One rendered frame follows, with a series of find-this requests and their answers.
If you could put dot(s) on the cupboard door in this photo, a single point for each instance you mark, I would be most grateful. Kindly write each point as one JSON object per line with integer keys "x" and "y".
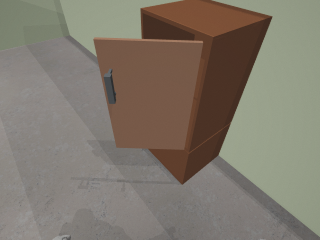
{"x": 154, "y": 81}

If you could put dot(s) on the handle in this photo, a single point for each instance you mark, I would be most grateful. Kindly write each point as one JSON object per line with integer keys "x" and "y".
{"x": 108, "y": 80}

